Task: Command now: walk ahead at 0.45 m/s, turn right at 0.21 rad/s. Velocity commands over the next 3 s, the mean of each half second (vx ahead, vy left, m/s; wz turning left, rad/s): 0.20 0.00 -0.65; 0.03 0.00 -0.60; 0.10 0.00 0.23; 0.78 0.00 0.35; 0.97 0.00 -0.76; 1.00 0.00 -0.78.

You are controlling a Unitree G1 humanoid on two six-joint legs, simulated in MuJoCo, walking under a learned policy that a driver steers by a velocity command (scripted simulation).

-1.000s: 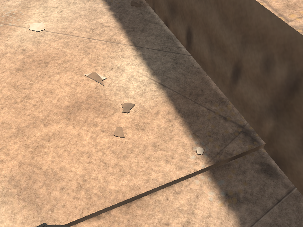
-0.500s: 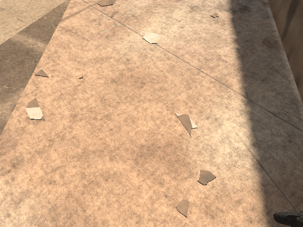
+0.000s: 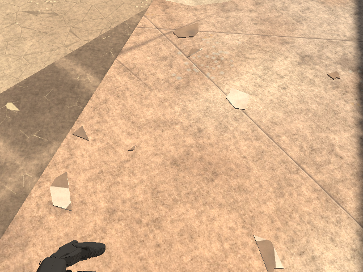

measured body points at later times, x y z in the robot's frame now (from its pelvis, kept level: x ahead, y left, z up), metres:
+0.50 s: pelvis +0.22 -0.03 +0.01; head +0.24 -0.06 +0.46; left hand +0.37 +0.25 -0.08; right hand +0.32 -0.33 -0.09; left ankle +0.37 +0.12 -0.66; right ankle +0.25 -0.08 -0.73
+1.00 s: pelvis +0.31 +0.02 +0.02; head +0.35 +0.03 +0.47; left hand +0.58 +0.16 -0.12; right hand +0.21 -0.26 -0.07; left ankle +0.38 +0.06 -0.73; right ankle +0.17 -0.08 -0.66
